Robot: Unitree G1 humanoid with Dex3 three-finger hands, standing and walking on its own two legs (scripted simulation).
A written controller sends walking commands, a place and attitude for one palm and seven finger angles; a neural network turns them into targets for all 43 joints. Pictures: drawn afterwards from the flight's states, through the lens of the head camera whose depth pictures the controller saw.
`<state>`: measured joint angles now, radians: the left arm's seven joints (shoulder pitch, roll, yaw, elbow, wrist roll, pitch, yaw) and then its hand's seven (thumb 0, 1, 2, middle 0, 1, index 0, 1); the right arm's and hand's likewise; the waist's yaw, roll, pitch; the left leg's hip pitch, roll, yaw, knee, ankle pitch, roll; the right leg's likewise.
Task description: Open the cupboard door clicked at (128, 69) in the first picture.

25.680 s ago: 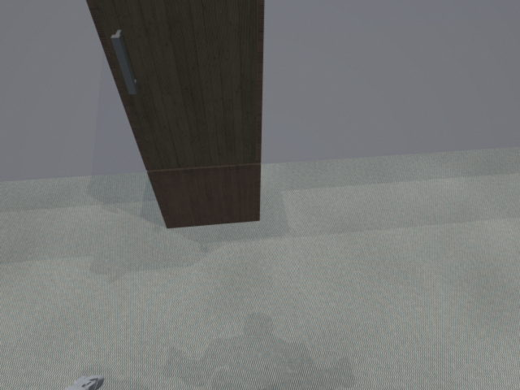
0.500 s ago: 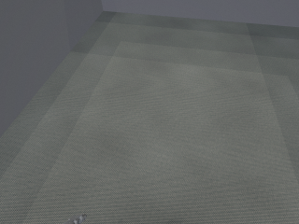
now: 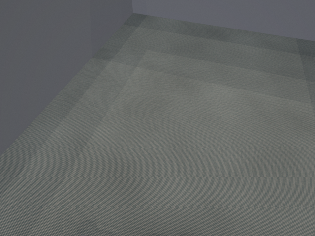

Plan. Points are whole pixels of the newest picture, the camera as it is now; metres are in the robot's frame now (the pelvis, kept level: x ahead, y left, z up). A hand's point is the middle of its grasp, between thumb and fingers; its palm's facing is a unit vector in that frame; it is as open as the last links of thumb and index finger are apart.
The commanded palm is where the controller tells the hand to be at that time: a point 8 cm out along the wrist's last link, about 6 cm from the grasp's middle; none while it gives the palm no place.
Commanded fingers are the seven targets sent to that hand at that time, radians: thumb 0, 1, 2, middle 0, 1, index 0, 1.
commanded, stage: turn to face it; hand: left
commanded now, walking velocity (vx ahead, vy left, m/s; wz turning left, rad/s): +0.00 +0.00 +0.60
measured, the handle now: out of the picture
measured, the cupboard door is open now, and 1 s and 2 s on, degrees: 41 41 41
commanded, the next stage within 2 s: none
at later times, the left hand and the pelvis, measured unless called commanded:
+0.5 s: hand (84, 231) +0.15 +0.22 -0.15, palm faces +0.32 -0.91 -0.28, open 7.3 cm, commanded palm none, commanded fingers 0.00 0.90 0.90 -0.20 -0.30 -0.20 -0.30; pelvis +0.11 -0.02 +0.00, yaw +18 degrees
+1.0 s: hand out of the picture +0.08 +0.18 -0.17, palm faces +0.61 -0.75 -0.25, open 7.4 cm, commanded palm none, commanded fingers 0.00 0.90 0.90 -0.20 -0.30 -0.20 -0.30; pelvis +0.15 -0.03 +0.00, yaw +37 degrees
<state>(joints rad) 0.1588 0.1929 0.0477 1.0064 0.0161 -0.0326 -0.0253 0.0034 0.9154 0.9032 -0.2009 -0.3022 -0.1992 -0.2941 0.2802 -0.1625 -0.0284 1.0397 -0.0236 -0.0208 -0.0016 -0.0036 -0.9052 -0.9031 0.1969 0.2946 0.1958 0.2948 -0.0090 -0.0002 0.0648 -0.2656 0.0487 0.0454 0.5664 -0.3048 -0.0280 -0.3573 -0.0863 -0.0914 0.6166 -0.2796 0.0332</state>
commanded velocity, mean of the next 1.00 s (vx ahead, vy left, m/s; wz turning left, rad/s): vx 0.00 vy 0.00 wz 0.60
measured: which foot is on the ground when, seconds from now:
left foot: down 0.00-0.00, up 0.02-0.24, down 0.26-0.52, up 0.54-0.82, down 0.84-1.00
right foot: up 0.00-0.00, down 0.02-0.26, up 0.28-0.50, down 0.52-0.84, up 0.86-1.00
